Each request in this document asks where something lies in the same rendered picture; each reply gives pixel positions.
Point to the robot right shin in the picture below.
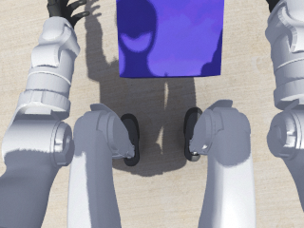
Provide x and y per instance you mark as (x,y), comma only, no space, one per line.
(194,142)

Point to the robot left hand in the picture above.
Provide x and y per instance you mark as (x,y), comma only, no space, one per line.
(60,8)

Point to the left robot forearm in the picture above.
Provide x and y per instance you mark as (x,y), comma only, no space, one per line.
(46,97)

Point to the carton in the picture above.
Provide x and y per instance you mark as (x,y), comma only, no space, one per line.
(169,38)

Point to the right robot upper arm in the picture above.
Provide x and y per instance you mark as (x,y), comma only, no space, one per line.
(285,140)

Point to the robot right hand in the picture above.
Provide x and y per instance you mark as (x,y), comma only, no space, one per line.
(272,4)

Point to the right robot forearm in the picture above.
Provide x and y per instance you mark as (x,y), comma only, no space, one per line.
(285,33)

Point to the left robot upper arm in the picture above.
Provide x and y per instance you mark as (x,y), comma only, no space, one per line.
(33,151)

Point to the right robot thigh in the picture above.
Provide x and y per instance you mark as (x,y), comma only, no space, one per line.
(230,195)

